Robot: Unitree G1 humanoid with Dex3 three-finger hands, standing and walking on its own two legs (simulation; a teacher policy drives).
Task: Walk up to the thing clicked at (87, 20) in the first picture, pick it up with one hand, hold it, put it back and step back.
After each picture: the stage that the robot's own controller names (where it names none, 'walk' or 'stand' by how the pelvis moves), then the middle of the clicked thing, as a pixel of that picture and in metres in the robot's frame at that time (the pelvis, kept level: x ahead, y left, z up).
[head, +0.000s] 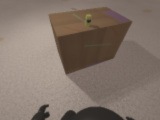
stand; (88, 20) +1.04 +0.06 +0.07
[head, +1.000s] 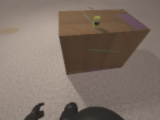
walk; (96, 22) +0.93 +0.01 +0.08
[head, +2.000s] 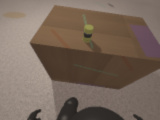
walk; (87, 33) +0.59 +0.11 +0.10
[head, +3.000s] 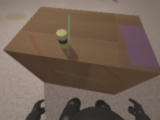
stand; (63, 39) +0.49 +0.22 +0.10
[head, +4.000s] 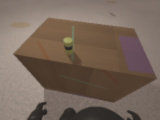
stand; (68, 46) +0.51 +0.19 +0.08
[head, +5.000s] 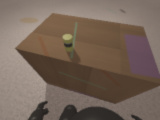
stand; (68, 43) +0.51 +0.18 +0.09
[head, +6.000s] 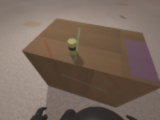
stand; (72, 46) +0.52 +0.17 +0.07
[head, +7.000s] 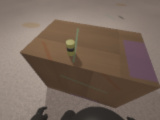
stand; (70, 48) +0.51 +0.17 +0.06
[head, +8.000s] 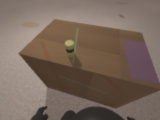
stand; (70, 48) +0.50 +0.18 +0.06
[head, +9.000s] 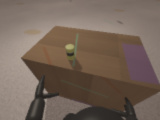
rise first; (70, 52) +0.49 +0.19 +0.07
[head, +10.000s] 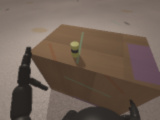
go down; (75, 49) +0.51 +0.17 +0.08
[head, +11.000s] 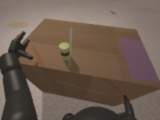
go down; (65, 51) +0.46 +0.17 +0.08
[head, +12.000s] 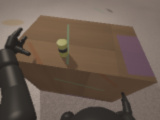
close in; (62, 48) +0.48 +0.18 +0.08
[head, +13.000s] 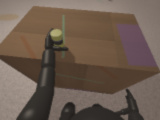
close; (58, 40) +0.50 +0.19 +0.12
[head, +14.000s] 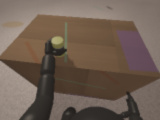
lift; (59, 47) +0.44 +0.19 +0.14
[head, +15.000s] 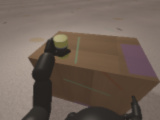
lift; (62, 47) +0.32 +0.17 +0.28
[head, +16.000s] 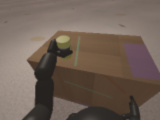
hold; (64, 48) +0.33 +0.15 +0.26
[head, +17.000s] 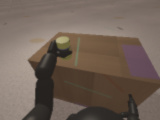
hold; (64, 49) +0.33 +0.16 +0.26
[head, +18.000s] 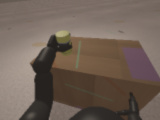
hold; (64, 43) +0.33 +0.15 +0.31
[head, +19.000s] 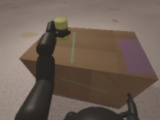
crouch; (62, 30) +0.43 +0.17 +0.30
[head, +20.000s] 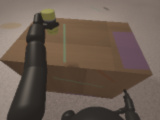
lower; (50, 22) +0.51 +0.21 +0.26
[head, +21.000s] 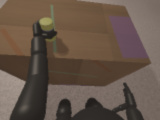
lower; (48, 30) +0.54 +0.19 +0.13
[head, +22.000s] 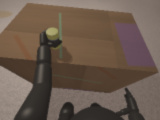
lower; (54, 39) +0.50 +0.20 +0.12
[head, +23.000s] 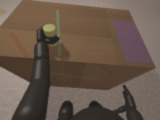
lower; (51, 35) +0.52 +0.20 +0.12
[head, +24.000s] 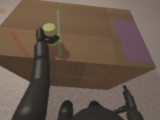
rest; (51, 35) +0.52 +0.20 +0.12
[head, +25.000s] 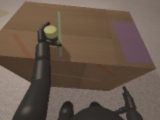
withdraw; (52, 37) +0.51 +0.20 +0.12
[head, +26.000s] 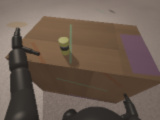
sink last; (64, 46) +0.49 +0.18 +0.10
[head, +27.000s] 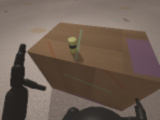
stand; (72, 45) +0.54 +0.19 +0.10
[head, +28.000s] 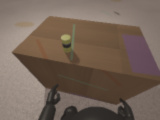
stand; (66, 43) +0.51 +0.19 +0.10
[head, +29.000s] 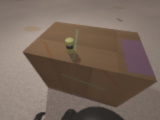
stand; (69, 45) +0.55 +0.19 +0.07
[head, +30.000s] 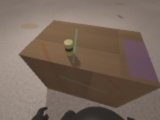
stand; (69, 47) +0.51 +0.19 +0.07
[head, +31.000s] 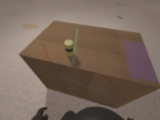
stand; (69, 48) +0.51 +0.18 +0.06
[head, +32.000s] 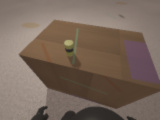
stand; (69, 48) +0.50 +0.18 +0.06
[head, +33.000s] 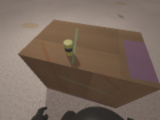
stand; (68, 48) +0.51 +0.19 +0.06
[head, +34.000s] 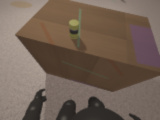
walk; (74, 29) +0.58 +0.15 +0.09
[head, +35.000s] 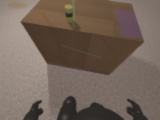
walk; (69, 13) +0.78 +0.26 +0.09
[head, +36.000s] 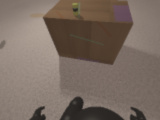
stand; (75, 9) +1.10 +0.28 +0.08
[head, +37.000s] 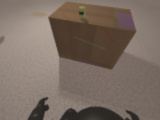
stand; (81, 12) +1.12 +0.17 +0.08
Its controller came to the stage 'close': yes
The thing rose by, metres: 0.22
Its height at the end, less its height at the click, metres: +0.00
